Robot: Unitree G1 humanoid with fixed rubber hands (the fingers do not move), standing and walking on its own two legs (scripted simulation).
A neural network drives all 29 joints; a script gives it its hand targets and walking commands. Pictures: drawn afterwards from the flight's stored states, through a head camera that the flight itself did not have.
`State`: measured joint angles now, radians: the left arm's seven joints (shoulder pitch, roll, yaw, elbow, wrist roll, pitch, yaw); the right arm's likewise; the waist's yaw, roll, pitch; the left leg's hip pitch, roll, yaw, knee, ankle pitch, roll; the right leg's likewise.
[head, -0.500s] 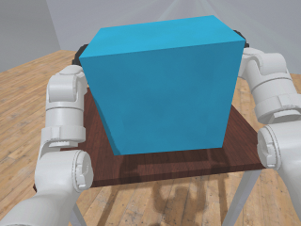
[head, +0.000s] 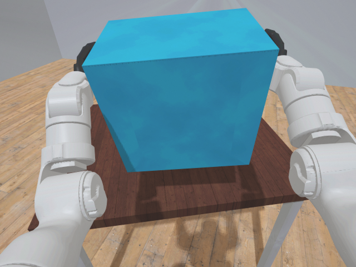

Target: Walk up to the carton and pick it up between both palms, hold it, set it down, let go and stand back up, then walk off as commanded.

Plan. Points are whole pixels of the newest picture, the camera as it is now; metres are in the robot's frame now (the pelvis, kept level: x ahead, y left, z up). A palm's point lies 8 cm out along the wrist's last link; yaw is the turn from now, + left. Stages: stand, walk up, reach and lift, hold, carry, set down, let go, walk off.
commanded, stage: set down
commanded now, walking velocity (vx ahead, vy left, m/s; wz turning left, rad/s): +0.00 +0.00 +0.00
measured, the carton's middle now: (182, 96) +0.39 +0.00 +0.26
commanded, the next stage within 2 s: none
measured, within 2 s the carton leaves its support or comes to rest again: neither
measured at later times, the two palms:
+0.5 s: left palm (93, 78) +0.40 +0.19 +0.31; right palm (276, 69) +0.38 -0.20 +0.32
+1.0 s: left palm (95, 92) +0.43 +0.20 +0.26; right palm (256, 89) +0.41 -0.18 +0.26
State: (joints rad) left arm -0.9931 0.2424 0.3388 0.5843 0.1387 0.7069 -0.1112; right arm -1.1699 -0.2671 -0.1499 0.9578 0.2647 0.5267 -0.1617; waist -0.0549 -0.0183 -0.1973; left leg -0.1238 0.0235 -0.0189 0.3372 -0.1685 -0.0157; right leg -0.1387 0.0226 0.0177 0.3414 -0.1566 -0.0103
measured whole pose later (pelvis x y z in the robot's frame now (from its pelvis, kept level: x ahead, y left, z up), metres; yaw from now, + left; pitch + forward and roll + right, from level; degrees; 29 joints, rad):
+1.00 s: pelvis +0.02 +0.00 +0.00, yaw +0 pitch -6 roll +0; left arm -0.99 0.29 0.37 0.70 0.20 0.51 -0.19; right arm -1.04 -0.14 -0.21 0.90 0.12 0.33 -0.17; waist -0.09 -0.08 -0.03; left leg -0.01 0.02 -0.02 0.31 -0.19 -0.03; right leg -0.04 0.02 0.02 0.34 -0.19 -0.01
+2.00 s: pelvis +0.02 +0.01 +0.00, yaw +0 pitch -6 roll +0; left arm -0.99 0.31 0.37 0.95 0.20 0.24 -0.21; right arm -0.92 -0.03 -0.35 0.84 -0.05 0.22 -0.16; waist -0.12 -0.09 0.02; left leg -0.02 0.00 -0.02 0.31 -0.19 -0.01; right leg -0.05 0.00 0.02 0.34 -0.20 0.01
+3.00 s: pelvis +0.03 +0.02 +0.00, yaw +0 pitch +1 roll +0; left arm -0.99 0.34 0.38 1.09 0.20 0.08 -0.22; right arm -0.88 0.07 -0.52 0.78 -0.20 0.18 -0.13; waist -0.14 -0.09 0.03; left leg -0.13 -0.01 -0.02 0.31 -0.19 0.00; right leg -0.15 -0.01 0.02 0.34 -0.19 0.02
